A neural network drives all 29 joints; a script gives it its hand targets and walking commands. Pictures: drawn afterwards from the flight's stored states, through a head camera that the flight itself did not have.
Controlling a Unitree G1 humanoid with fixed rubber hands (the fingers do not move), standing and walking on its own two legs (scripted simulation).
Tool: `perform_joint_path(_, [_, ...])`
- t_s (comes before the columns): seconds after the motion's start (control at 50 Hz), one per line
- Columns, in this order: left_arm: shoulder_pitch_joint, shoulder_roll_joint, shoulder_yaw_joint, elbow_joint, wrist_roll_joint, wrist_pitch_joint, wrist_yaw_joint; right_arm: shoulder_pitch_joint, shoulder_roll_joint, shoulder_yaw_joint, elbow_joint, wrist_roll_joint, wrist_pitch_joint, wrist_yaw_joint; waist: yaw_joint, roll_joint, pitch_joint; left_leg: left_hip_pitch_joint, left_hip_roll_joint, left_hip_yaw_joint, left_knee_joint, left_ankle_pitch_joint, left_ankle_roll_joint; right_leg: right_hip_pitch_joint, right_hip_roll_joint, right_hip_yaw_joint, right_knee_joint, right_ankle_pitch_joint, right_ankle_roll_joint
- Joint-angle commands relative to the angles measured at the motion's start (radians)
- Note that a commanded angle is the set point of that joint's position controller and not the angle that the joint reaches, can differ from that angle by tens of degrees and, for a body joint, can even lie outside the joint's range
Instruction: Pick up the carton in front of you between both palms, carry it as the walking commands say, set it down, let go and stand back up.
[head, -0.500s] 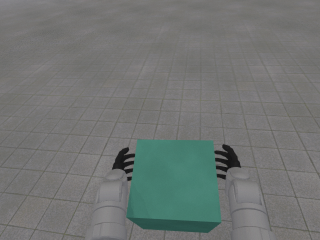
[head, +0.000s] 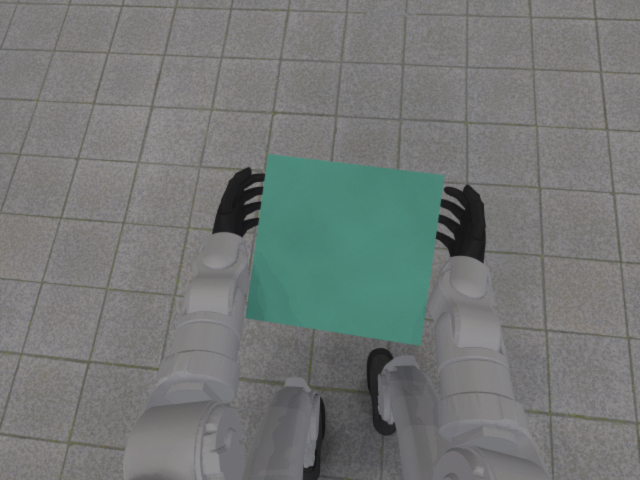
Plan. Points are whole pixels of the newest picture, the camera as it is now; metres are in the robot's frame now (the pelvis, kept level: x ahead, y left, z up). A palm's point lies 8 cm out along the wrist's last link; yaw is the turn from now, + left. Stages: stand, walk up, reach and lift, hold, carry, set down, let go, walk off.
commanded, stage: set down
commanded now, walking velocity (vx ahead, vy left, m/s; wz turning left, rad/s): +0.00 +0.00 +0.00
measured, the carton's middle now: (345, 248) +0.42 -0.01 -0.18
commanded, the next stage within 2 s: none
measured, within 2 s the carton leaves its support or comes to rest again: neither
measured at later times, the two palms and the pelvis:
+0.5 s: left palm (259, 226) +0.48 +0.13 -0.21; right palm (438, 248) +0.42 -0.15 -0.21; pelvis +0.00 +0.03 -0.12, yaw +1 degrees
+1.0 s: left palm (287, 228) +0.52 +0.11 -0.36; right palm (427, 262) +0.44 -0.17 -0.37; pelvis -0.04 +0.01 -0.24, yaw +3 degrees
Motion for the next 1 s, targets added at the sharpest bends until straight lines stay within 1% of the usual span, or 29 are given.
perform_joint_path(0.0, [-0.587,-0.863,-0.475,0.021,-0.089,-0.004,-0.247,-0.587,0.815,0.585,0.108,0.046,0.038,0.289,-0.03,0.052,-0.979,-0.209,-0.07,-0.088,-0.084,0.061,-0.001,0.713,0.09,0.12,0.149,0.085,0.041])
perform_joint_path(0.02, [-0.589,-0.881,-0.458,0.049,-0.084,0.012,-0.253,-0.595,0.814,0.562,0.118,0.034,0.051,0.299,-0.038,0.056,-0.95,-0.236,-0.069,-0.091,-0.077,0.038,-0.001,0.655,0.092,0.11,0.16,0.053,0.041])
perform_joint_path(0.04, [-0.592,-0.895,-0.441,0.073,-0.082,0.024,-0.258,-0.607,0.81,0.544,0.121,0.026,0.064,0.309,-0.051,0.044,-0.936,-0.26,-0.067,-0.094,-0.062,0.027,-0.002,0.611,0.093,0.103,0.171,0.038,0.041])
perform_joint_path(0.08, [-0.588,-0.907,-0.408,0.106,-0.074,0.044,-0.264,-0.622,0.803,0.503,0.129,0.014,0.084,0.328,-0.058,0.046,-0.919,-0.29,-0.065,-0.099,-0.044,0.032,-0.004,0.533,0.093,0.084,0.204,0.047,0.041])
perform_joint_path(0.1, [-0.583,-0.909,-0.388,0.119,-0.069,0.049,-0.263,-0.633,0.797,0.488,0.13,0.008,0.09,0.336,-0.062,0.033,-0.925,-0.297,-0.064,-0.102,-0.029,0.052,-0.005,0.5,0.092,0.075,0.22,0.065,0.045])
perform_joint_path(0.16, [-0.575,-0.904,-0.352,0.137,-0.057,0.053,-0.253,-0.647,0.784,0.452,0.143,0.003,0.1,0.359,-0.059,0.012,-0.959,-0.308,-0.067,-0.103,0.016,0.128,-0.01,0.407,0.091,0.052,0.268,0.124,0.055])
perform_joint_path(0.18, [-0.582,-0.897,-0.346,0.14,-0.054,0.053,-0.249,-0.652,0.781,0.443,0.155,0.003,0.102,0.366,-0.055,0.01,-0.959,-0.323,-0.068,-0.102,0.031,0.142,-0.011,0.374,0.09,0.049,0.286,0.132,0.057])
perform_joint_path(0.2, [-0.59,-0.892,-0.344,0.139,-0.053,0.051,-0.245,-0.659,0.779,0.438,0.16,0.004,0.102,0.371,-0.057,-0.001,-0.971,-0.331,-0.069,-0.103,0.048,0.159,-0.012,0.347,0.09,0.045,0.303,0.144,0.06])
perform_joint_path(0.28, [-0.66,-0.864,-0.382,0.099,-0.077,0.037,-0.226,-0.706,0.77,0.442,0.168,0.036,0.096,0.383,-0.053,-0.014,-1.056,-0.35,-0.07,-0.103,0.123,0.23,-0.015,0.243,0.092,0.032,0.388,0.181,0.069])
perform_joint_path(0.32, [-0.701,-0.845,-0.415,0.067,-0.099,0.029,-0.214,-0.721,0.768,0.449,0.17,0.058,0.091,0.381,-0.053,-0.015,-1.114,-0.354,-0.072,-0.1,0.166,0.263,-0.017,0.204,0.094,0.03,0.431,0.203,0.073])
perform_joint_path(0.36, [-0.731,-0.833,-0.448,0.046,-0.121,0.024,-0.203,-0.733,0.764,0.453,0.171,0.076,0.086,0.376,-0.055,0.001,-1.153,-0.356,-0.072,-0.098,0.202,0.29,-0.021,0.161,0.097,0.028,0.47,0.213,0.075])
perform_joint_path(0.44, [-0.769,-0.821,-0.502,0.028,-0.155,0.029,-0.189,-0.736,0.743,0.443,0.177,0.099,0.084,0.361,-0.069,0.063,-1.194,-0.346,-0.075,-0.09,0.267,0.335,-0.03,0.065,0.102,0.021,0.532,0.215,0.077])
perform_joint_path(0.46, [-0.766,-0.817,-0.506,0.041,-0.157,0.033,-0.186,-0.74,0.731,0.437,0.175,0.101,0.083,0.358,-0.069,0.079,-1.193,-0.343,-0.074,-0.088,0.282,0.346,-0.033,0.03,0.102,0.018,0.546,0.209,0.079])
perform_joint_path(0.48, [-0.755,-0.817,-0.493,0.074,-0.153,0.035,-0.184,-0.757,0.712,0.427,0.179,0.099,0.081,0.355,-0.073,0.098,-1.173,-0.36,-0.072,-0.089,0.285,0.314,-0.034,-0.018,0.098,0.011,0.557,0.178,0.078])
perform_joint_path(0.5, [-0.758,-0.804,-0.493,0.082,-0.147,0.04,-0.182,-0.76,0.703,0.422,0.167,0.096,0.083,0.357,-0.078,0.093,-1.161,-0.322,-0.068,-0.093,0.3,0.346,-0.035,-0.074,0.098,0.004,0.561,0.161,0.085])
perform_joint_path(0.54, [-0.77,-0.813,-0.504,0.088,-0.157,0.046,-0.178,-0.801,0.69,0.426,0.135,0.112,0.084,0.357,-0.075,0.101,-1.203,-0.284,-0.069,-0.086,0.336,0.408,-0.041,-0.113,0.102,-0.003,0.582,0.172,0.094])
perform_joint_path(0.56, [-0.779,-0.812,-0.495,0.116,-0.156,0.047,-0.177,-0.827,0.677,0.418,0.135,0.114,0.084,0.356,-0.084,0.108,-1.186,-0.313,-0.067,-0.085,0.342,0.372,-0.041,-0.135,0.099,-0.01,0.593,0.154,0.095])
perform_joint_path(0.58, [-0.805,-0.803,-0.498,0.121,-0.158,0.047,-0.177,-0.841,0.678,0.413,0.128,0.114,0.085,0.355,-0.085,0.107,-1.177,-0.332,-0.071,-0.078,0.357,0.361,-0.04,-0.142,0.1,-0.013,0.605,0.145,0.098])
perform_joint_path(0.6, [-0.832,-0.802,-0.51,0.116,-0.171,0.045,-0.177,-0.861,0.675,0.414,0.118,0.118,0.084,0.35,-0.095,0.104,-1.19,-0.363,-0.075,-0.072,0.376,0.355,-0.039,-0.127,0.1,-0.015,0.622,0.158,0.099])
perform_joint_path(0.64, [-0.895,-0.788,-0.539,0.103,-0.202,0.039,-0.176,-0.891,0.657,0.404,0.109,0.122,0.078,0.334,-0.126,0.104,-1.211,-0.424,-0.079,-0.063,0.409,0.324,-0.039,-0.099,0.099,-0.023,0.655,0.177,0.1])
perform_joint_path(0.68, [-0.96,-0.762,-0.557,0.102,-0.225,0.032,-0.175,-0.924,0.628,0.385,0.11,0.12,0.072,0.314,-0.156,0.108,-1.2,-0.494,-0.085,-0.054,0.441,0.265,-0.039,-0.087,0.096,-0.029,0.684,0.176,0.096])
perform_joint_path(0.72, [-1.012,-0.736,-0.561,0.113,-0.239,0.028,-0.176,-0.965,0.598,0.366,0.105,0.123,0.065,0.295,-0.165,0.11,-1.187,-0.55,-0.085,-0.045,0.466,0.212,-0.035,-0.076,0.091,-0.03,0.709,0.166,0.094])
perform_joint_path(0.74, [-1.03,-0.724,-0.555,0.125,-0.242,0.026,-0.175,-0.991,0.589,0.361,0.102,0.127,0.063,0.286,-0.163,0.108,-1.175,-0.576,-0.085,-0.04,0.477,0.183,-0.033,-0.073,0.089,-0.03,0.72,0.156,0.094])
perform_joint_path(0.82, [-1.047,-0.646,-0.476,0.231,-0.209,0.031,-0.17,-1.104,0.557,0.346,0.101,0.15,0.064,0.266,-0.11,0.102,-1.121,-0.667,-0.085,-0.018,0.516,0.071,-0.016,-0.085,0.085,-0.023,0.763,0.091,0.102])
perform_joint_path(0.88, [-1.049,-0.575,-0.404,0.31,-0.17,0.04,-0.17,-1.169,0.547,0.34,0.125,0.162,0.073,0.261,-0.067,0.072,-1.076,-0.729,-0.079,-0.006,0.549,0.003,0.001,-0.097,0.082,-0.016,0.79,0.036,0.111])
perform_joint_path(0.9, [-1.052,-0.555,-0.387,0.333,-0.158,0.043,-0.171,-1.185,0.543,0.336,0.134,0.165,0.076,0.26,-0.058,0.056,-1.063,-0.748,-0.077,-0.004,0.562,-0.015,0.006,-0.096,0.081,-0.015,0.799,0.021,0.113])
perform_joint_path(0.94, [-1.084,-0.518,-0.373,0.351,-0.151,0.046,-0.175,-1.204,0.539,0.331,0.151,0.169,0.084,0.257,-0.051,0.019,-1.059,-0.778,-0.071,-0.003,0.591,-0.038,0.015,-0.086,0.078,-0.013,0.819,0.004,0.118])
perform_joint_path(0.98, [-1.123,-0.501,-0.382,0.35,-0.164,0.045,-0.184,-1.215,0.538,0.332,0.159,0.172,0.088,0.254,-0.065,-0.022,-1.06,-0.802,-0.066,-0.007,0.624,-0.04,0.021,-0.07,0.076,-0.018,0.837,0.007,0.122])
